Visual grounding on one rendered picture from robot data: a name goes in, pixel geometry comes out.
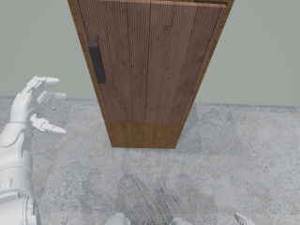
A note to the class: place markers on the cupboard door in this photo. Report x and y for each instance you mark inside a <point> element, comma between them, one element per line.
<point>153,52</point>

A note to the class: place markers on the robot right hand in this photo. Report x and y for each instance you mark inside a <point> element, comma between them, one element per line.
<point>242,219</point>

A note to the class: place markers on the robot shin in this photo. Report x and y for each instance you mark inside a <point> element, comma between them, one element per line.
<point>119,215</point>
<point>176,218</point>

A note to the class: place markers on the robot left shin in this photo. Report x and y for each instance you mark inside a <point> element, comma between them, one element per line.
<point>119,215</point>

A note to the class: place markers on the handle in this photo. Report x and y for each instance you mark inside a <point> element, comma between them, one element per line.
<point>97,60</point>

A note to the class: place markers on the robot left hand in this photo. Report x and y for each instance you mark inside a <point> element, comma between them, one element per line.
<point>25,105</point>

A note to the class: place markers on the left robot forearm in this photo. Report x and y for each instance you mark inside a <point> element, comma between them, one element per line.
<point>16,162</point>

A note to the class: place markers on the robot left upper arm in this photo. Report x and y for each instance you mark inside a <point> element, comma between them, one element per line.
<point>22,211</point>

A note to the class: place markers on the robot right shin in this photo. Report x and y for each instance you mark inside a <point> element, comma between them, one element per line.
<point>176,218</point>

